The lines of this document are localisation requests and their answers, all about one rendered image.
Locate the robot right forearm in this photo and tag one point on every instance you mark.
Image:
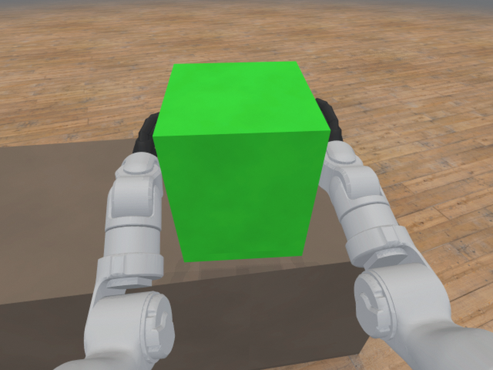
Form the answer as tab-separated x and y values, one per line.
374	238

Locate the carton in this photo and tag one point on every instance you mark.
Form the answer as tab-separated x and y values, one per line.
241	146

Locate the robot left forearm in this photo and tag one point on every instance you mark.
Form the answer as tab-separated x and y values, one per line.
132	256

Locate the left robot hand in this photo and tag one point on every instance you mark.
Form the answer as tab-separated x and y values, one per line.
144	142

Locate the robot left upper arm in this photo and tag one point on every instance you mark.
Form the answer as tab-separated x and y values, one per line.
127	332

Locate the right robot hand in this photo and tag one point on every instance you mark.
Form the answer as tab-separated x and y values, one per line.
332	121

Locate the robot right upper arm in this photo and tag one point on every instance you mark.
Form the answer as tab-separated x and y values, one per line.
406	306

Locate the pedestal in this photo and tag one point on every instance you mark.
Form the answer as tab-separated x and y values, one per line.
245	314

